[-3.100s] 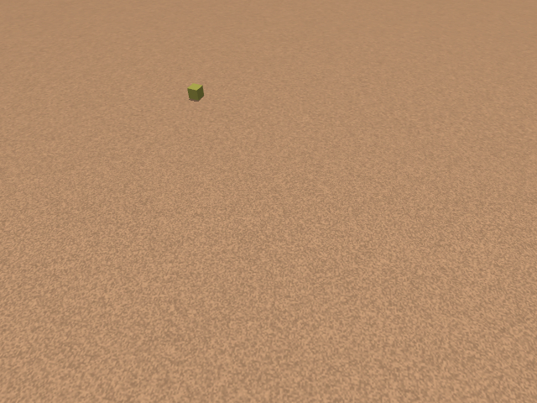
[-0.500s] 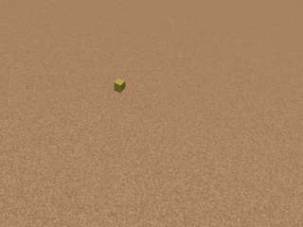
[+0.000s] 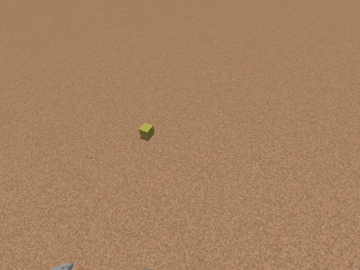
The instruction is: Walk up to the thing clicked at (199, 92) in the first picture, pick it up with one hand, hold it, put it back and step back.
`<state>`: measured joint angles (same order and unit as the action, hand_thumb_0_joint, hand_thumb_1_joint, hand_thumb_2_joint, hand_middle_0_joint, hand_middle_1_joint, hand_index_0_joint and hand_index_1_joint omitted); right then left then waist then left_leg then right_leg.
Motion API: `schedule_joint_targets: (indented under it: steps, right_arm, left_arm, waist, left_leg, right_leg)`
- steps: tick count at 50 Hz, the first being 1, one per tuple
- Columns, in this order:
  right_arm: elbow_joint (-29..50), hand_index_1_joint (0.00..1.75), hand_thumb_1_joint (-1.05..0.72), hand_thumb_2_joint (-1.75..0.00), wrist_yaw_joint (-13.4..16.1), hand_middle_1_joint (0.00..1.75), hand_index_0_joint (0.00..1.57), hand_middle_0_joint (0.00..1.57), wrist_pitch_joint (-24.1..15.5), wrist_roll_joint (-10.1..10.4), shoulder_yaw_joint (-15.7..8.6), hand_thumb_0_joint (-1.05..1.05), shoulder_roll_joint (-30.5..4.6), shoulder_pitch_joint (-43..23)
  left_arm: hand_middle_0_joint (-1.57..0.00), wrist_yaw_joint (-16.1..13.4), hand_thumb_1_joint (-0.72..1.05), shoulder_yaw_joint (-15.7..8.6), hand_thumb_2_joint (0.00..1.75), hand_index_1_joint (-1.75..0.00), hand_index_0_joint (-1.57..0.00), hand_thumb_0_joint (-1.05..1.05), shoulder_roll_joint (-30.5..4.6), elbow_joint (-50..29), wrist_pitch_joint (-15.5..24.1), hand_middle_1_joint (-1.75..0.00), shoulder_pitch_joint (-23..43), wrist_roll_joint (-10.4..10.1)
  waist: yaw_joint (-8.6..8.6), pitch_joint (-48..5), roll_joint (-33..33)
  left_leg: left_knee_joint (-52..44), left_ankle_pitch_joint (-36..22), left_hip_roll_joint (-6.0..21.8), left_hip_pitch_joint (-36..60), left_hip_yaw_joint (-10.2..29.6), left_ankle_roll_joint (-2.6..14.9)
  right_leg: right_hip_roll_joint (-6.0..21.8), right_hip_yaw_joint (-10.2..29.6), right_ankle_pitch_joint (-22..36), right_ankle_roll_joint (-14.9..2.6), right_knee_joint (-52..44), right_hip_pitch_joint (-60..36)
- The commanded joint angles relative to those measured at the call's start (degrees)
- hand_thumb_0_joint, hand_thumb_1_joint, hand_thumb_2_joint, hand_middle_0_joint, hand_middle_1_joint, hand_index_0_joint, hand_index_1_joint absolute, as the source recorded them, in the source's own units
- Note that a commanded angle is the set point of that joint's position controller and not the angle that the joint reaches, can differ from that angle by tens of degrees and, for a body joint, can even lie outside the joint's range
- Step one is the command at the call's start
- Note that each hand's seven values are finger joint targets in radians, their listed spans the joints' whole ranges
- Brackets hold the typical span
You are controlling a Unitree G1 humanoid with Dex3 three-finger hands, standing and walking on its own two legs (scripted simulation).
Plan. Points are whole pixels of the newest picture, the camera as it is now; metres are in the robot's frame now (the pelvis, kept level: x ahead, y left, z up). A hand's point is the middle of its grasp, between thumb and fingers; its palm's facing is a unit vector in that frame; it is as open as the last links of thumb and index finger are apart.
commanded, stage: walk up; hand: left
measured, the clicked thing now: (146, 130) +1.19 +0.34 -0.73
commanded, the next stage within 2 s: none
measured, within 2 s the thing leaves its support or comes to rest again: neither
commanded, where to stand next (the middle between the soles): +0.86 +0.03 m, yaw +2 degrees
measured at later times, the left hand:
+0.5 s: hand (79, 233) +0.26 +0.31 -0.16, palm faces +0.00 -0.95 -0.32, open 7.4 cm
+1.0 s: hand (116, 158) +0.48 +0.24 -0.11, palm faces +0.01 -0.91 -0.42, open 7.4 cm
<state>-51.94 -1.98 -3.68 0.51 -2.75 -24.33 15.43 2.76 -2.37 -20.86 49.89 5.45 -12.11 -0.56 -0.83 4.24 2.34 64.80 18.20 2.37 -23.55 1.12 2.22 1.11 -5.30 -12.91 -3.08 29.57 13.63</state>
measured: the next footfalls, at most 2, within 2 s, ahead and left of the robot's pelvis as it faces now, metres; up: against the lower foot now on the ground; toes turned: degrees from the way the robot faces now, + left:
left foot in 0.30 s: +0.30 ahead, +0.15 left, +0.00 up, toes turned +7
right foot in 0.80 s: +0.49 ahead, -0.13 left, +0.00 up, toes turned -4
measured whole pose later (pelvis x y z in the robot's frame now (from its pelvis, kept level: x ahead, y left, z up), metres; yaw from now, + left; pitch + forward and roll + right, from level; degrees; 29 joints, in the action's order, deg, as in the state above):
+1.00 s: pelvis +0.41 -0.03 +0.00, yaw +0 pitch -4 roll +2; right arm -51.3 -2.3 -2.5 0.3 -2.9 -24.8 16.8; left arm 2.2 -2.1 -20.8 50.0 5.4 -15.2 -0.3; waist -0.9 4.9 3.7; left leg 61.6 18.9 1.3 -24.3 2.1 2.1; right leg 2.2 -4.0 -11.7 -2.0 28.4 13.2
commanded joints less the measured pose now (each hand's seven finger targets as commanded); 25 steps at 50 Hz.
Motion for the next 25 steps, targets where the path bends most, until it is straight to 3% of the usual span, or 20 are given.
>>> schedule_joint_targets:
  steps: [1,3,5,6,8,10,12,13,14,15,16,17,18,19,20,21,22,23,24,25]
  right_arm:
    - [2.68,0.3,-0.9,-0.9,-0.83,0.3,0.2,0.2,0.2,-0.47,-3.58,0.0,-9.76,3.52]
    - [4.01,0.3,-0.9,-0.9,-1.46,0.3,0.2,0.2,0.52,-0.83,-3.79,0.0,-9.67,0.07]
    - [5.3,0.3,-0.9,-0.9,-2.04,0.3,0.2,0.2,0.52,-1.13,-3.98,0.0,-9.65,-3.79]
    - [5.82,0.3,-0.9,-0.9,-2.37,0.3,0.2,0.2,0.42,-1.3,-3.8,0.0,-9.29,-5.13]
    - [6.5,0.3,-0.9,-0.9,-2.75,0.3,0.2,0.2,-0.09,-1.53,-3.7,0.0,-8.92,-7.56]
    - [6.63,0.3,-0.9,-0.9,-2.84,0.3,0.2,0.2,-0.57,-1.56,-3.81,0.0,-8.72,-9.06]
    - [6.47,0.3,-0.9,-0.9,-2.66,0.3,0.2,0.2,-0.87,-1.74,-4.1,0.0,-8.94,-7.87]
    - [5.78,0.3,-0.9,-0.9,-2.5,0.3,0.2,0.2,-0.98,-1.83,-4.37,0.0,-9.38,-5.49]
    - [4.85,0.3,-0.9,-0.9,-2.19,0.3,0.2,0.2,-1.27,-2.1,-4.75,0.0,-10.35,-3.4]
    - [2.71,0.3,-0.9,-0.9,-1.63,0.3,0.2,0.2,-1.63,-3.03,-5.58,0.0,-12.39,4.04]
    - [1.86,0.3,-0.9,-0.9,-0.81,0.3,0.2,0.2,-1.94,-4.06,-7.02,0.0,-16.29,10.84]
    - [3.71,0.3,-0.9,-0.9,-0.09,0.3,0.2,0.2,-2.13,-3.58,-7.53,0.0,-19.28,10.67]
    - [3.75,0.3,-0.9,-0.9,-0.04,0.3,0.2,0.2,-1.9,-1.26,-8.04,0.0,-19.43,10.29]
    - [3.93,0.3,-0.9,-0.9,0.27,0.3,0.2,0.2,-1.61,-0.58,-7.52,0.0,-17.47,8.76]
    - [4.71,0.3,-0.9,-0.9,0.74,0.3,0.2,0.2,-1.78,-0.11,-6.21,0.0,-15.51,6.53]
    - [5.03,0.3,-0.9,-0.9,1.08,0.3,0.2,0.2,-2.08,0.06,-5.07,0.0,-14.09,4.82]
    - [5.3,0.3,-0.9,-0.9,1.02,0.3,0.2,0.2,-2.38,0.39,-4.63,0.0,-12.96,3.62]
    - [5.36,0.3,-0.9,-0.9,0.9,0.3,0.2,0.2,-2.7,0.57,-4.37,0.0,-12.5,2.36]
    - [5.95,0.3,-0.9,-0.9,0.82,0.3,0.2,0.2,-2.87,0.37,-4.51,0.0,-12.56,1.37]
    - [6.35,0.3,-0.9,-0.9,0.81,0.3,0.2,0.2,-3.03,0.15,-4.56,0.0,-12.56,1.57]
  left_arm:
    - [-0.2,-1.12,0.9,-4.48,0.9,-0.3,-0.2,0.0,-15.54,-3.28,1.5,-0.3,-2.8,0.11]
    - [-0.2,-0.99,0.9,-4.77,0.9,-0.3,-0.2,0.0,-16.26,-4.41,1.86,-0.3,-1.98,0.83]
    - [-0.2,-0.94,0.9,-5.16,0.9,-0.3,-0.2,0.0,-16.98,-4.32,1.87,-0.3,-2.96,1.23]
    - [-0.2,-0.8,0.9,-5.45,0.9,-0.3,-0.2,0.0,-17.37,-4.56,1.87,-0.3,-2.47,1.45]
    - [-0.2,-0.71,0.9,-5.42,0.9,-0.3,-0.2,0.0,-17.23,-4.48,1.73,-0.3,-4.03,1.54]
    - [-0.2,-0.71,0.9,-5.19,0.9,-0.3,-0.2,0.0,-17.23,-3.95,1.37,-0.3,-5.4,1.36]
    - [-0.2,-0.78,0.9,-5.42,0.9,-0.3,-0.2,0.0,-18.27,-4.06,0.91,-0.3,-5.01,1.43]
    - [-0.2,-0.82,0.9,-5.49,0.9,-0.3,-0.2,0.0,-18.71,-4.48,0.72,-0.3,-3.76,1.41]
    - [-0.2,-0.95,0.9,-5.03,0.9,-0.3,-0.2,0.0,-18.07,-4.62,0.44,-0.3,-4.86,1.16]
    - [-0.2,-1.13,0.9,-4.1,0.9,-0.3,-0.2,0.0,-16.06,-4.82,0.18,-0.3,-6.41,1.13]
    - [-0.2,-1.37,0.9,-2.65,0.9,-0.3,-0.2,0.0,-12.34,-5.23,-0.05,-0.3,-9.57,0.39]
    - [-0.2,-1.36,0.9,-2.44,0.9,-0.3,-0.2,0.0,-10.25,-4.91,-0.38,-0.3,-12.56,-0.28]
    - [-0.2,-2.18,0.9,-3.65,0.9,-0.3,-0.2,0.0,-16.84,-3.86,-0.97,-0.3,-9.75,0.38]
    - [-0.2,-2.17,0.9,-3.18,0.9,-0.3,-0.2,0.0,-17.96,-3.77,-0.74,-0.3,-6.38,0.87]
    - [-0.2,-1.88,0.9,-2.75,0.9,-0.3,-0.2,0.0,-16.76,-3.75,-0.36,-0.3,-5.36,0.62]
    - [-0.2,-1.57,0.9,-2.9,0.9,-0.3,-0.2,0.0,-15.19,-2.65,-0.52,-0.3,-6.96,0.12]
    - [-0.2,-1.14,0.9,-2.85,0.9,-0.3,-0.2,0.0,-14.51,-2.0,-1.0,-0.3,-9.46,-0.2]
    - [-0.2,-0.85,0.9,-2.8,0.9,-0.3,-0.2,0.0,-14.25,-1.46,-1.46,-0.3,-10.35,-0.2]
    - [-0.2,-0.54,0.9,-3.09,0.9,-0.3,-0.2,0.0,-13.97,-1.16,-1.77,-0.3,-10.94,-0.05]
    - [-0.2,-0.23,0.9,-3.22,0.9,-0.3,-0.2,0.0,-13.77,-1.24,-1.99,-0.3,-10.21,0.21]
  waist:
    - [0.72,-0.64,-8.27]
    - [0.47,0.74,-7.52]
    - [-0.78,2.66,-7.9]
    - [-0.94,2.9,-8.17]
    - [-1.93,2.43,-7.61]
    - [-2.49,0.76,-7.3]
    - [-1.54,-1.02,-7.44]
    - [0.31,-1.52,-6.36]
    - [1.32,-2.59,-2.84]
    - [4.46,-7.83,2.81]
    - [6.74,-13.08,12.27]
    - [5.66,-14.25,17.23]
    - [6.73,-14.19,10.47]
    - [6.4,-9.74,5.13]
    - [5.61,-7.57,1.25]
    - [3.74,-5.1,1.27]
    - [1.88,-3.81,2.75]
    - [0.82,-2.57,3.56]
    - [0.79,-2.71,4.6]
    - [1.05,-1.66,4.47]
  left_leg:
    - [-4.99,-7.83,1.82,-6.7,2.52,-1.4]
    - [-11.58,-8.95,2.69,-7.98,2.16,-2.67]
    - [-17.79,-11.09,3.1,-9.32,1.37,-3.07]
    - [-20.95,-12.01,3.52,-8.79,0.88,-2.98]
    - [-27.13,-14.61,4.6,-6.07,-0.37,-2.61]
    - [-30.25,-14.77,3.83,-1.87,-1.85,-1.83]
    - [-32.21,-11.45,3.12,0.68,-2.98,-0.6]
    - [-33.6,-10.63,2.73,4.38,-3.64,0.09]
    - [-35.8,-8.89,0.25,10.26,-5.52,0.51]
    - [-37.05,-5.64,-0.68,20.48,-4.6,2.62]
    - [-40.31,1.73,7.99,31.7,8.68,6.22]
    - [-45.07,4.77,20.6,40.67,34.27,11.23]
    - [-46.63,3.67,23.41,39.96,38.84,15.51]
    - [-47.18,-2.59,21.83,33.22,33.19,14.46]
    - [-46.64,-16.1,18.5,28.45,21.95,10.93]
    - [-46.06,-23.56,15.79,23.89,14.47,8.0]
    - [-47.01,-24.54,14.09,20.26,9.75,6.46]
    - [-47.99,-22.77,12.75,16.79,6.97,6.47]
    - [-48.53,-20.44,12.73,16.14,5.74,8.31]
    - [-49.67,-18.09,12.91,14.94,4.92,8.75]
  right_leg:
    - [11.73,10.24,14.88,-5.06,-15.78,-3.14]
    - [12.64,9.3,6.39,-6.54,-18.87,-1.52]
    - [12.02,8.45,-0.24,-5.3,-20.65,-1.57]
    - [12.16,7.97,-2.32,-5.63,-20.67,-1.98]
    - [12.3,7.4,-0.58,-5.45,-18.42,-3.17]
    - [12.45,6.19,2.9,-5.84,-15.47,-3.94]
    - [14.05,7.38,6.47,-7.09,-12.18,-6.67]
    - [14.34,7.1,7.9,-7.06,-9.91,-5.34]
    - [12.1,4.73,13.02,-6.21,-3.82,-3.69]
    - [8.38,1.82,17.72,-4.42,9.56,-1.55]
    - [4.26,-0.48,10.47,-1.55,25.43,8.76]
    - [-4.92,1.3,-17.35,1.12,35.8,24.62]
    - [-0.62,7.45,-18.28,-0.43,39.03,26.57]
    - [0.77,9.87,-16.05,-0.01,40.84,26.13]
    - [0.84,12.83,-12.17,0.24,39.39,22.98]
    - [1.66,13.45,-8.91,0.51,37.06,20.2]
    - [2.57,12.43,-6.87,0.92,34.51,17.73]
    - [2.62,11.37,-5.51,1.57,33.27,15.78]
    - [2.65,9.68,-4.61,1.98,33.57,15.6]
    - [3.12,9.56,-3.21,2.72,31.36,15.94]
